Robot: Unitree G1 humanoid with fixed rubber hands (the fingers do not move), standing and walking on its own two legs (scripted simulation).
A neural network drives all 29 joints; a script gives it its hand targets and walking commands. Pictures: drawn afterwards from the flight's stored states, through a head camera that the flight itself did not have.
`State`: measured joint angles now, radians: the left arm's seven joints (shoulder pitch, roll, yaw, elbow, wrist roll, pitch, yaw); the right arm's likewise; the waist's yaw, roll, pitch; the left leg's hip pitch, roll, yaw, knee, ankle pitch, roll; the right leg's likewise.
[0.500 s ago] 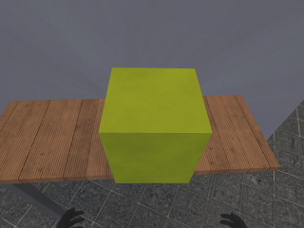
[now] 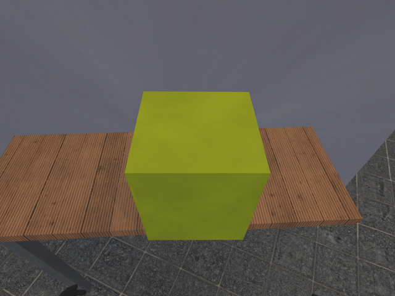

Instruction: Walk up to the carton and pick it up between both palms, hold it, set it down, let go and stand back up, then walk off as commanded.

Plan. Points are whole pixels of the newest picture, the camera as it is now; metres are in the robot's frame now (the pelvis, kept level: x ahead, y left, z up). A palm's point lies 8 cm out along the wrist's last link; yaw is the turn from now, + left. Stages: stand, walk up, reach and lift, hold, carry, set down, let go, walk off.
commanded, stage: stand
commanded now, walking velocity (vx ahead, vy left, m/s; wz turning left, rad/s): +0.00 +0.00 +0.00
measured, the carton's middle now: (196, 169) +0.38 +0.02 +0.07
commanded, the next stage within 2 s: walk off in 0.78 s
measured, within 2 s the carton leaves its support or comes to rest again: neither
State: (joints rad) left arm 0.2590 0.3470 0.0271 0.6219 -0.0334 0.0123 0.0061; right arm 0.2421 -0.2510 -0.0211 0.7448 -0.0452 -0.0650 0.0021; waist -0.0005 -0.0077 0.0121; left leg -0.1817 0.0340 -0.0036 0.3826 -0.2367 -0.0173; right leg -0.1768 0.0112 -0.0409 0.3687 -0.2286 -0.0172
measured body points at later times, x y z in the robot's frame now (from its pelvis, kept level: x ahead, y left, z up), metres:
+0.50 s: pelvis +0.00 +0.00 +0.00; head +0.00 +0.01 +0.45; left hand +0.10 +0.30 -0.11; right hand +0.10 -0.27 -0.11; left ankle -0.02 +0.14 -0.75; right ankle -0.02 -0.11 -0.75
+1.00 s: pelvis -0.02 +0.00 +0.00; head -0.03 +0.01 +0.45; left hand +0.05 +0.31 -0.12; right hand +0.06 -0.27 -0.12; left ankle -0.02 +0.14 -0.75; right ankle -0.02 -0.11 -0.75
